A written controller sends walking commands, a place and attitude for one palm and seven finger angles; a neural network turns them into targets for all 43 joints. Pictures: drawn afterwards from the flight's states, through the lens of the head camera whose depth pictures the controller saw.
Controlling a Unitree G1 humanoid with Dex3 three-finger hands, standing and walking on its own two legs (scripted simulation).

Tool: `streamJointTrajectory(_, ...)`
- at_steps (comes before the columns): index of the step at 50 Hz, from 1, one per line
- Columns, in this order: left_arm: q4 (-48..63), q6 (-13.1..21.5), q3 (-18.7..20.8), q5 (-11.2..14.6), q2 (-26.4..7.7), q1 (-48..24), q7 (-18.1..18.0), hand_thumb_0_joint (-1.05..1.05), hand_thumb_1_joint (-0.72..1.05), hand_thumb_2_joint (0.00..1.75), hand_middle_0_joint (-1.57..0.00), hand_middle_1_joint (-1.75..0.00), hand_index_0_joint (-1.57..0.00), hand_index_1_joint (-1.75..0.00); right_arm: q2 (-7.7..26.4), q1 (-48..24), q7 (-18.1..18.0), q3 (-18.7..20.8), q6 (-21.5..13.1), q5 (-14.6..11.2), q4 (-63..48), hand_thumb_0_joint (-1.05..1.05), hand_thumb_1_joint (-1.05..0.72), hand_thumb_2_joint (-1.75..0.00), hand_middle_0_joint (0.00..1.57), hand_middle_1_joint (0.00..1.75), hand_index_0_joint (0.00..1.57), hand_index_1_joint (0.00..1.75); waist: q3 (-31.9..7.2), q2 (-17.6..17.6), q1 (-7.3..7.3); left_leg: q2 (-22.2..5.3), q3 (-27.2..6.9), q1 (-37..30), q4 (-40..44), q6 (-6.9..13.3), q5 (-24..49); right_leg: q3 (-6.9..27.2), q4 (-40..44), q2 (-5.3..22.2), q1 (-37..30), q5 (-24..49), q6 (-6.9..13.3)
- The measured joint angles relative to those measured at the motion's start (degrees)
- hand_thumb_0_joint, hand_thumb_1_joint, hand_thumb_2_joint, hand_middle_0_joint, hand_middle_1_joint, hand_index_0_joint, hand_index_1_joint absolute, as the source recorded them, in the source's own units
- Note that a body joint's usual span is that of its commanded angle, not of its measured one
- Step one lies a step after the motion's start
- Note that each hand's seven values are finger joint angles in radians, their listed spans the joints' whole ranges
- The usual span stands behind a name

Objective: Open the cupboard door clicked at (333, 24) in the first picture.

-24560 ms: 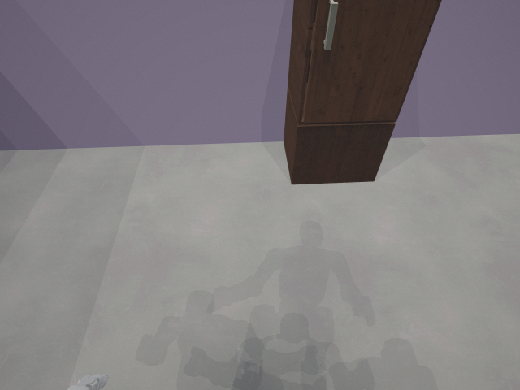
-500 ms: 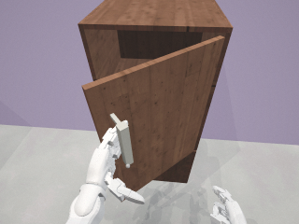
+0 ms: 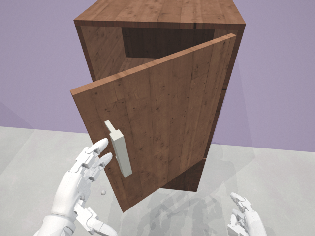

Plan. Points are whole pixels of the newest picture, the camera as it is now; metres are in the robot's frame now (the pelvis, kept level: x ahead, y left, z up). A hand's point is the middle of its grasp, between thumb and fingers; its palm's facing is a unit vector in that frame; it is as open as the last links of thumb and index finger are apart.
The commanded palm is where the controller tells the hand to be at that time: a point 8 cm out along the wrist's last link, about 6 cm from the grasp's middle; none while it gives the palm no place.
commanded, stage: slide the hand sideways off the handle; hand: left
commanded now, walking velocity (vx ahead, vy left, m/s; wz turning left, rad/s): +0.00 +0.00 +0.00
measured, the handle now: (118, 149) +0.29 +0.12 +0.11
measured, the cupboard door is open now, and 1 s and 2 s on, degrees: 41 41 41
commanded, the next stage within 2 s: draw the hand back to the body in 0.34 s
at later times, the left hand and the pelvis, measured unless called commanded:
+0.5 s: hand (72, 212) +0.15 +0.18 +0.09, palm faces -0.07 -1.00 -0.03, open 16.3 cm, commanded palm +0.13 +0.24 +0.11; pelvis -0.01 +0.02 -0.01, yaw +1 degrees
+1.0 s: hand (41, 197) +0.16 +0.23 +0.13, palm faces +0.06 -0.98 -0.17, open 16.0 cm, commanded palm +0.12 +0.28 +0.15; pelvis -0.02 +0.04 +0.00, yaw +1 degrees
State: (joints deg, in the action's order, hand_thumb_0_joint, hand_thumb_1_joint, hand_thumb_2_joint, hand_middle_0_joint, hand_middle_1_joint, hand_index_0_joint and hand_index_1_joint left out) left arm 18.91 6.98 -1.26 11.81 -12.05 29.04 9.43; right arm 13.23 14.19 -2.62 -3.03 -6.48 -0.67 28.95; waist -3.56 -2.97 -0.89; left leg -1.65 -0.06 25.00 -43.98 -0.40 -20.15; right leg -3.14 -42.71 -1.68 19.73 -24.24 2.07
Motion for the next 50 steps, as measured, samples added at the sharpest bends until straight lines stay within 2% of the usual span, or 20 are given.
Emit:
streamJointTrajectory(7, 0.74, 1.28, 4.54, 3.06, -1.04, 4.48, 3.56, -0.02, -0.5, 0.3, -0.23, -0.34, -0.23, -0.33, 0.52, 0.27, -0.42, 1.33, -0.47, -0.61, 0.05, 0.01, -0.91, -0.9, 0.2, 0.3, 0.2, 0.29, -0.77, -0.02, -0.15, -0.16, -0.26, 0.83, -1.16, -0.25, -1.04, -0.21, -0.91, -0.18, 0.64, -0.96, 0.14)
streamJointTrajectory(13, 0.44, 3.16, 9.46, 5.1, -1.52, 7.79, 5.16, -0.02, -0.5, 0.3, -0.19, -0.32, -0.2, -0.32, 0.85, 0.43, -0.57, 2.22, -1.45, -1.05, -0.05, 0.01, -0.91, -0.9, 0.2, 0.3, 0.2, 0.29, -1.19, -0.1, -1.01, 0.08, -0.76, 2.32, -2.62, -0.09, -1.56, -0.72, -2.04, 0.03, 1.74, -1.53, -0.04)
streamJointTrajectory(17, 0.79, 4.93, 9.92, 6.34, -1.73, 8.76, 7.7, -0.02, -0.5, 0.3, -0.17, -0.31, -0.17, -0.31, 1.29, 0.17, -0.67, 2.21, -3.13, -1.31, 0.12, 0.01, -0.91, -0.9, 0.2, 0.3, 0.2, 0.29, -1.14, -0.52, -1.51, 0.29, -1.37, 3.69, -4.06, 0.26, -1.79, -1.33, -2.74, 0.18, 2.52, -1.6, -0.33)
streamJointTrajectory(21, 0.78, 5.52, 8.26, 6.64, -1.69, 7.46, 9.32, -0.02, -0.5, 0.3, -0.15, -0.3, -0.16, -0.3, 1.41, -0.7, -0.91, 1.82, -4.69, -1.42, 0.32, 0.01, -0.91, -0.9, 0.2, 0.3, 0.2, 0.29, -0.59, -0.98, -1.67, 0.44, -1.68, 4.89, -5.46, 0.7, -1.84, -1.65, -3.49, 0.29, 3.27, -1.43, -0.66)
streamJointTrajectory(26, 0.56, 3.58, 6.62, 5.27, -1.99, 3.35, 7.57, -0.02, -0.5, 0.3, -0.15, -0.3, -0.15, -0.3, 0.64, -1.42, -1.36, 0.99, -5.62, -1.48, 0.22, 0.01, -0.91, -0.9, 0.2, 0.3, 0.2, 0.29, 0.25, -1.01, -1.45, 0.58, -1.56, 5.72, -6.46, 1.22, -1.63, -1.55, -4.16, 0.47, 3.95, -1.02, -1.09)
streamJointTrajectory(32, 3.29, 0.2, 8.1, 4.57, -2.75, 1.96, 4.41, -0.02, -0.5, 0.3, -0.15, -0.3, -0.15, -0.3, -0.84, -0.37, -1.42, -0.16, -5.85, -1.82, 0.57, 0.01, -0.91, -0.9, 0.2, 0.3, 0.2, 0.3, -0.33, -0.58, -1.02, 0.85, -0.68, 4.28, -5.14, 1.83, -1.03, -0.7, -2.88, 0.8, 2.77, -0.14, -1.7)
streamJointTrajectory(41, 5.8, -4.84, 8.85, 4.72, -3.69, 3.44, 4.6, -0.01, -0.5, 0.3, -0.15, -0.3, -0.15, -0.3, -0.22, 0.33, -1.6, -0.98, -6.32, -2.16, 1.36, 0.01, -0.9, -0.9, 0.2, 0.3, 0.2, 0.3, -0.24, -0.77, -1.19, 1.41, -0.01, 1.27, -2.59, 2.69, 0.0, -0.08, 0.1, 1.35, -0.31, 1.3, -2.61)
streamJointTrajectory(48, 6.55, -5.61, 11.36, 5.36, -4.92, 1.37, 4.59, -0.02, -0.47, 0.31, -0.15, -0.3, -0.15, -0.3, 0.41, -0.04, -2.12, -1.1, -7.74, -2.32, 2.18, 0.01, -0.9, -0.9, 0.2, 0.3, 0.2, 0.3, 0.66, -0.23, -1.88, 1.63, -0.17, -0.38, -0.74, 2.84, 0.91, -0.25, 2.33, 1.49, -2.21, 2.36, -2.77)
streamJointTrajectory(50, 7.57, -5.59, 10.93, 1.21, -5.83, 1.08, -0.02, -0.02, -0.43, 0.33, -0.15, -0.3, -0.15, -0.3, 0.28, -0.36, -2.79, -1.04, -7.31, -1.63, 2.54, 0.01, -0.9, -0.9, 0.2, 0.3, 0.2, 0.3, 1.35, -0.14, -2.44, 1.38, 0.14, -2.02, 0.53, 2.8, 1.22, 0.12, 3.88, 1.25, -3.78, 3.03, -2.83)
